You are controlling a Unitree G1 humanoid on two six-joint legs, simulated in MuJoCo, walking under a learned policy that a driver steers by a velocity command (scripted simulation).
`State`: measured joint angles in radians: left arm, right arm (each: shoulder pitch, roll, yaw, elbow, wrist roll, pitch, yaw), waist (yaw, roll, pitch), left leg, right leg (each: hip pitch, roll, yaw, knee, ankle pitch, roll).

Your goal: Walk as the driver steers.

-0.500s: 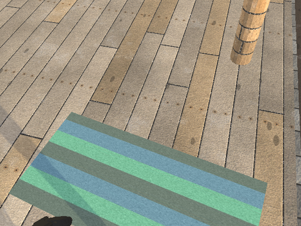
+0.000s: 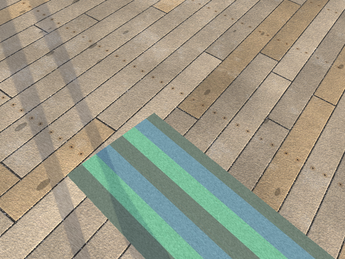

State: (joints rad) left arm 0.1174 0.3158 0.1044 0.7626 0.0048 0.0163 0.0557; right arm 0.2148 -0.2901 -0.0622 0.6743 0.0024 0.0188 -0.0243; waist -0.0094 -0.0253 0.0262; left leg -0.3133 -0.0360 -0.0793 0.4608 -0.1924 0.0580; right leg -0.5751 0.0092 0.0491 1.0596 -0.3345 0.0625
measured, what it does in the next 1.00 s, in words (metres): walks ahead: right foot, then left foot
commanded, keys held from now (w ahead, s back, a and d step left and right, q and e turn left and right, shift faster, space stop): q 0.22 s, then no key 0.10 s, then w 0.12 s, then w+e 0.56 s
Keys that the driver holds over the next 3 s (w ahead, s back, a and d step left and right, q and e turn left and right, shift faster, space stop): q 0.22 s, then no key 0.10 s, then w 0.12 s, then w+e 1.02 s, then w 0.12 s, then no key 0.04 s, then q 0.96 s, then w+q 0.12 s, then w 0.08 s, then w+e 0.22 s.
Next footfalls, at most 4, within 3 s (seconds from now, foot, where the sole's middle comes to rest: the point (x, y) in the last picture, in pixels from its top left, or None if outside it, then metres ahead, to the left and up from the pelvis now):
0.28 right None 0.07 -0.14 -0.78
0.66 left None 0.07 0.13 -0.78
1.12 right None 0.42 -0.12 -0.78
1.62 left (163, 190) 0.74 0.00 -0.78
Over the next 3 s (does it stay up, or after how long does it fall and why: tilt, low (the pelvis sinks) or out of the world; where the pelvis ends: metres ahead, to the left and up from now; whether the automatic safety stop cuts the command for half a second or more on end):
stays up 0.78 -0.08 -0.01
